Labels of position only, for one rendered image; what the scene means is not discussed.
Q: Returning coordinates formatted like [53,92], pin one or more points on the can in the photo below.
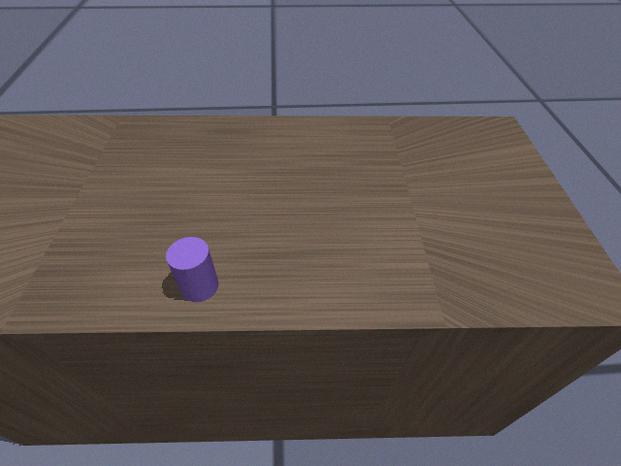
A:
[191,264]

